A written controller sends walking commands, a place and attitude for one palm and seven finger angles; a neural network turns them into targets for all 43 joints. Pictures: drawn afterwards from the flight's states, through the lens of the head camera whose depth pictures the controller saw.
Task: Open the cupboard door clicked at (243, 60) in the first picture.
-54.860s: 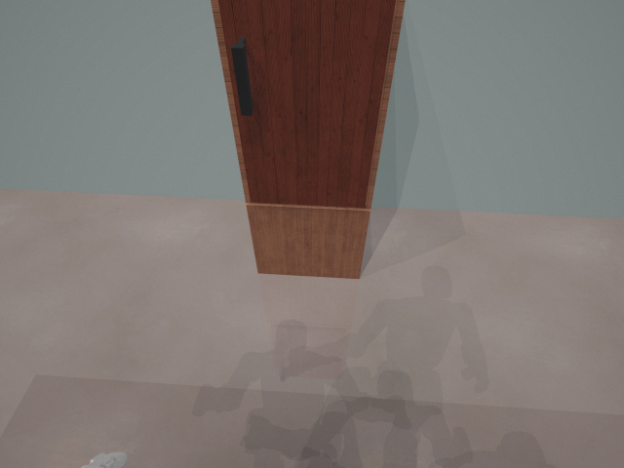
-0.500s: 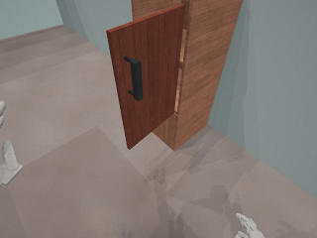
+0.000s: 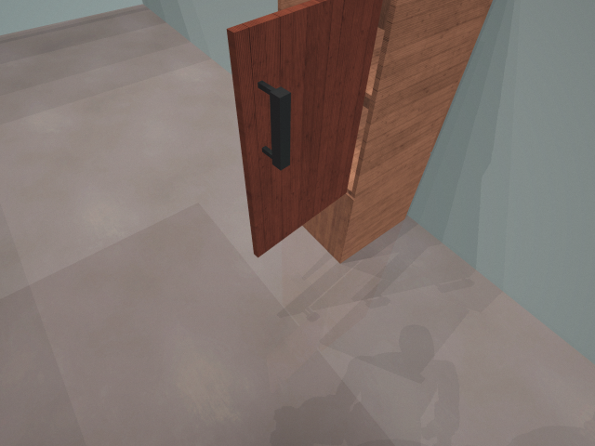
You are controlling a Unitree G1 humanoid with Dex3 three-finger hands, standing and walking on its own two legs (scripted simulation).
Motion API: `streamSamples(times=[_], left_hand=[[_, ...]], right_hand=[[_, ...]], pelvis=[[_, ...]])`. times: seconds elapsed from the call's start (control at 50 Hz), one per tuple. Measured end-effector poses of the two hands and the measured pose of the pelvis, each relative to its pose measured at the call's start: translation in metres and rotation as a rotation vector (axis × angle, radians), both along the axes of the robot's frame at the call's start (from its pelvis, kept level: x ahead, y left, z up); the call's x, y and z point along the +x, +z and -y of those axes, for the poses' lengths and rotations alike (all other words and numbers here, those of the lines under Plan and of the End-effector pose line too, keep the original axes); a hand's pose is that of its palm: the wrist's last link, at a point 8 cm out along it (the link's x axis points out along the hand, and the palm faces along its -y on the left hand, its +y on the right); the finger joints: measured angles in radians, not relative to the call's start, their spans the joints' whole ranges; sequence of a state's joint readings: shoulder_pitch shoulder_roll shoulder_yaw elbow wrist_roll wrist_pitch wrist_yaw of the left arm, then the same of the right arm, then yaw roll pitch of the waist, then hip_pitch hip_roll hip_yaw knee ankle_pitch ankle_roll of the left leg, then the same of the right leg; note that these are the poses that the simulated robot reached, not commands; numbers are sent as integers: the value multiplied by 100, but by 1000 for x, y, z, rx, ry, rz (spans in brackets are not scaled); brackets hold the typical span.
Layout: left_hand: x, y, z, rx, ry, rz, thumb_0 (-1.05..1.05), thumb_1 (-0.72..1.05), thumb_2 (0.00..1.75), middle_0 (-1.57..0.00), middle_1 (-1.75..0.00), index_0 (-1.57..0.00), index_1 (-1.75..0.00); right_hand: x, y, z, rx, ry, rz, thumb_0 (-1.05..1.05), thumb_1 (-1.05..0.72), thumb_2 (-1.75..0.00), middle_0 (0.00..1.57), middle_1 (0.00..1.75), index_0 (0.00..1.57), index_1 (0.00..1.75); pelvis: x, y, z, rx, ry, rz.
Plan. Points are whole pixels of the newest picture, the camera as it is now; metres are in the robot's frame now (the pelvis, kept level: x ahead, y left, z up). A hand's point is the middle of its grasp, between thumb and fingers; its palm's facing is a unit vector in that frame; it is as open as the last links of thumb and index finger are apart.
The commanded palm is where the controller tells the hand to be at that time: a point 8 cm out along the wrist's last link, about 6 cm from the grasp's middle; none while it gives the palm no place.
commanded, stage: let the arm hang, fingers relaxed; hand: left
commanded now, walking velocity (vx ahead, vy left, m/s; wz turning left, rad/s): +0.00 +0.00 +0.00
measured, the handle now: (272, 126) +0.63 +0.09 +0.07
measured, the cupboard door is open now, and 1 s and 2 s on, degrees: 96 96 96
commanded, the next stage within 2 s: look to check the result in 0.72 s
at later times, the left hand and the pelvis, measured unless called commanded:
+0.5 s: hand out of the picture +0.03 +0.20 -0.16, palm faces +0.01 -0.97 -0.23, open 7.4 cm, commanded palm none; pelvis +0.00 +0.01 +0.00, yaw -1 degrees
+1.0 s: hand out of the picture +0.06 +0.22 -0.16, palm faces -0.01 -0.96 -0.29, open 7.4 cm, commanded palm none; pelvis +0.02 +0.00 +0.01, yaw -1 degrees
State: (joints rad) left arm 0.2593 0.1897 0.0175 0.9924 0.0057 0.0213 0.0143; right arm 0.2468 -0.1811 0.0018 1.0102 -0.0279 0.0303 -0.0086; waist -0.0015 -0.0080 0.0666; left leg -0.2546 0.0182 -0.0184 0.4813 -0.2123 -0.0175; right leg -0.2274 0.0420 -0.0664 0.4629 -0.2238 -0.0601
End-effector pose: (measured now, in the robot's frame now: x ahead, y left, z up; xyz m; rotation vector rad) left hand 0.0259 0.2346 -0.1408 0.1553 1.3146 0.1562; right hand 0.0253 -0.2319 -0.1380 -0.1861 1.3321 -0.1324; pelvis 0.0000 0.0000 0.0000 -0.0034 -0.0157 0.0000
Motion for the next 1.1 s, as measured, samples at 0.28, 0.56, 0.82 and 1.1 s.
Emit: streamSamples(times=[0.28, 0.56, 0.82, 1.1], left_hand=[[-40, 12, -21, 59, 21, -143, 1, 92, 90, -20, -30, -20, -30], [13, 10, -7, 24, -21, -2, 1, 91, 90, -20, -30, -20, -30], [24, 14, -16, 51, -27, -9, 1, 90, 90, -20, -30, -20, -30], [41, 23, -32, 105, -36, -3, 1, 90, 90, -20, -30, -20, -30]], right_hand=[[-60, -10, -20, 48, -69, -157, 0, -91, -90, 20, 30, 20, 30], [-29, -10, -18, 44, -65, -60, 0, -91, -90, 20, 30, 20, 30], [-6, -6, 1, 9, -50, -39, 0, -91, -90, 20, 30, 20, 30], [21, -1, 28, -34, -26, -17, 0, -91, -90, 20, 30, 20, 30]], pelvis=[[0, 5, -9, 5, -10, 10], [2, 5, -10, 10, -14, 14], [9, 6, -6, 10, -15, 10], [19, 8, -1, 10, -13, 9]])
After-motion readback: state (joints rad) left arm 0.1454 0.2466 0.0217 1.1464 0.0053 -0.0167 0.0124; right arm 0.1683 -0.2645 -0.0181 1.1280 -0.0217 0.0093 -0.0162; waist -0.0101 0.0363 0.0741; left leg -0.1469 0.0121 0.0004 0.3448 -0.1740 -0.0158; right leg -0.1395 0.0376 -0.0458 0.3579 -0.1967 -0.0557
